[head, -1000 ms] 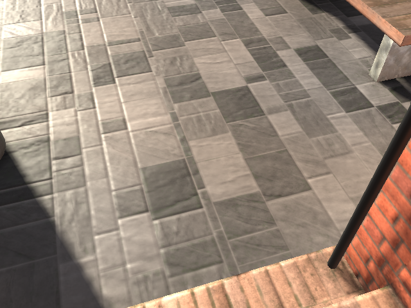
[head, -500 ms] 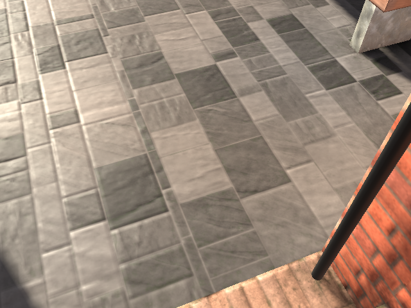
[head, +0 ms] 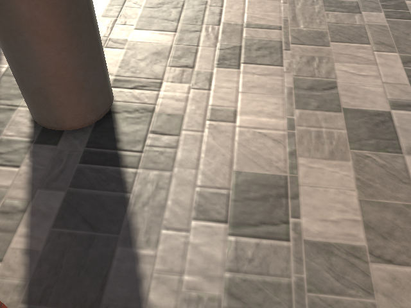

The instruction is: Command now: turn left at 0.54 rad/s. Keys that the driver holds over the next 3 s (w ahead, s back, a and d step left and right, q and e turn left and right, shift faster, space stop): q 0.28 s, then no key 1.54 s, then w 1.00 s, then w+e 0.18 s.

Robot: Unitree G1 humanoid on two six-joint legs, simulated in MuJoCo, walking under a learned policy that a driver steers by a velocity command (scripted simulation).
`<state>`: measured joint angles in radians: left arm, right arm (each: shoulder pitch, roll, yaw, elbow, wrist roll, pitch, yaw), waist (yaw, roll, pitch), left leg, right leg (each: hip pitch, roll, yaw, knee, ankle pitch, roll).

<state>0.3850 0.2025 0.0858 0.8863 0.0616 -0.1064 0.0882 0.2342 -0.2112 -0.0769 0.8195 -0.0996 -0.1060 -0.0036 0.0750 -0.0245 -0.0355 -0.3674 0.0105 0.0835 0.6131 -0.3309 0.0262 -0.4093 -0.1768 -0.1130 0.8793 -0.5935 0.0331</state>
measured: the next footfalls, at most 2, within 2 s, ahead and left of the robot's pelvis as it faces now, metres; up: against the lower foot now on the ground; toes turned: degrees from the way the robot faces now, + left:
right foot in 0.46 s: +0.06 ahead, -0.10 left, +0.00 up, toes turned +13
left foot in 0.78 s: +0.03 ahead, +0.13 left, +0.00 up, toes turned +14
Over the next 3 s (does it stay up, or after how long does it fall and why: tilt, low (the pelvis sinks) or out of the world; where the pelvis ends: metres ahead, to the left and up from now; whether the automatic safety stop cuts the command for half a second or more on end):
stays up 0.60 0.11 -0.36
